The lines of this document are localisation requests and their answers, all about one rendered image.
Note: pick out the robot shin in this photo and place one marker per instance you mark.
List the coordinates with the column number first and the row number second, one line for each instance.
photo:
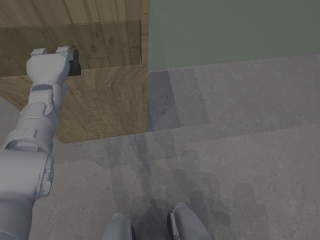
column 118, row 215
column 179, row 205

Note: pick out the left robot upper arm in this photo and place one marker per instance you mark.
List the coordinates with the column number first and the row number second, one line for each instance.
column 25, row 176

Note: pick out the left robot forearm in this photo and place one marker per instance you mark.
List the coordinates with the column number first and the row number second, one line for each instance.
column 36, row 126

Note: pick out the handle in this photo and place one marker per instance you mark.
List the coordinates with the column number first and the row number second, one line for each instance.
column 75, row 68

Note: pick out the left robot shin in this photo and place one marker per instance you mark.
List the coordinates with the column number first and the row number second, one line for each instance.
column 118, row 215

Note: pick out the right robot shin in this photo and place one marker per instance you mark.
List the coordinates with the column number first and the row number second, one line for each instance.
column 179, row 205

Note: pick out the robot left hand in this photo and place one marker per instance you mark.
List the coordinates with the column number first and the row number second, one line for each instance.
column 50, row 67

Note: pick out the drawer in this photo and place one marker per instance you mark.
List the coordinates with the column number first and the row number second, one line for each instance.
column 100, row 44

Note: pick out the cabinet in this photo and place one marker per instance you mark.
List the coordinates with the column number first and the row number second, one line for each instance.
column 100, row 103

